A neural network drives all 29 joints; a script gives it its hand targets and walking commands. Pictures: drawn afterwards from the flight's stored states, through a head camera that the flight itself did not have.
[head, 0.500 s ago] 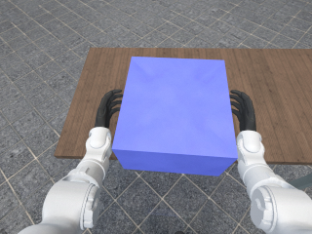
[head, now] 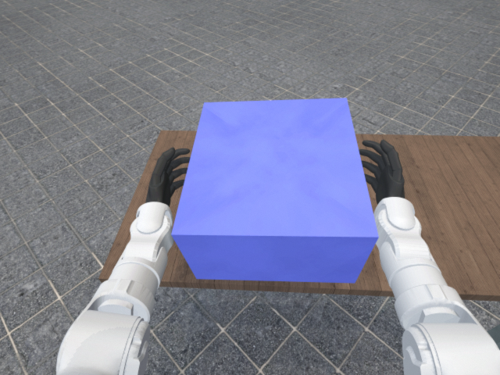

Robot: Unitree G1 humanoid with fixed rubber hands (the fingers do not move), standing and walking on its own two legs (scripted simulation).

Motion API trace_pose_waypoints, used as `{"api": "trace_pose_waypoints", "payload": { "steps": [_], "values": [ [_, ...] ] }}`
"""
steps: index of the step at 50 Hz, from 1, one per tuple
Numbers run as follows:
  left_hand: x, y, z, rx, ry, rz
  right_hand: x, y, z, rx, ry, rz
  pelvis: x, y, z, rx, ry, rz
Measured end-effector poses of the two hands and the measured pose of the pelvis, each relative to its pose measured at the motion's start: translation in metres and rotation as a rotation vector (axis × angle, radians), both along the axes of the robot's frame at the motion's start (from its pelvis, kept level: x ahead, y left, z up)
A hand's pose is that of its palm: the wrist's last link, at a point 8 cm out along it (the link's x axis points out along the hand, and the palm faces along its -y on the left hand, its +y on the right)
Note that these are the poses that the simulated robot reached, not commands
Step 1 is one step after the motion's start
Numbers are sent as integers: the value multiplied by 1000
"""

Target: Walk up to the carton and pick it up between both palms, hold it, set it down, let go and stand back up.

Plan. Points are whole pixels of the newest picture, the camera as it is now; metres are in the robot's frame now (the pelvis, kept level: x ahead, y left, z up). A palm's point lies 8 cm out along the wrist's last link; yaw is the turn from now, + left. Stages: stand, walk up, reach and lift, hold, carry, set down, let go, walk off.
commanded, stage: reach and lift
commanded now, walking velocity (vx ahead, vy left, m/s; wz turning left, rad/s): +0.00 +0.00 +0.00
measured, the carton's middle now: (273, 185) +0.46 -0.05 +0.06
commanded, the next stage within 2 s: hold in 1.60 s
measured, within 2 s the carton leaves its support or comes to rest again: neither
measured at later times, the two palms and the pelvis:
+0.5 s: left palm (136, 208) +0.36 +0.17 +0.13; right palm (388, 205) +0.34 -0.20 +0.13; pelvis +0.00 +0.01 +0.01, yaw -1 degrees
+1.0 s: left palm (121, 200) +0.35 +0.18 +0.16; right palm (392, 198) +0.33 -0.19 +0.15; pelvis -0.03 +0.02 +0.01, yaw -2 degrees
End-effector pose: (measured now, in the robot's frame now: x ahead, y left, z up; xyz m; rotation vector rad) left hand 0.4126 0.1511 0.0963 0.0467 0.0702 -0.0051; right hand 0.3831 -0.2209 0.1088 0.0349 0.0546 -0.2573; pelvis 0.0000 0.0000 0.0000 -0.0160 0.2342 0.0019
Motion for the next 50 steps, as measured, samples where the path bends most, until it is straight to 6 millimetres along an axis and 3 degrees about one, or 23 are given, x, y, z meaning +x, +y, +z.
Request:
{"api": "trace_pose_waypoints", "payload": {
  "steps": [4,8,19,25,39,50],
  "values": [
    [3,0,26,3,-5,-13,0,0,21,16,-2,-10,5,1,5,3,-77,-4],
    [0,2,38,3,10,-18,-3,1,27,11,17,-14,8,3,8,6,-156,-17],
    [-34,17,27,-39,58,6,-29,15,13,-30,68,11,4,8,9,-2,-259,-25],
    [-51,23,31,-65,53,21,-42,21,18,-44,64,24,-3,11,9,-3,-253,-16],
    [-58,22,62,-49,69,21,-52,21,38,-44,77,35,-20,18,10,3,-260,-37],
    [-66,30,67,-59,84,47,-52,28,44,-55,92,61,-25,17,10,5,-281,-37]
  ]
}}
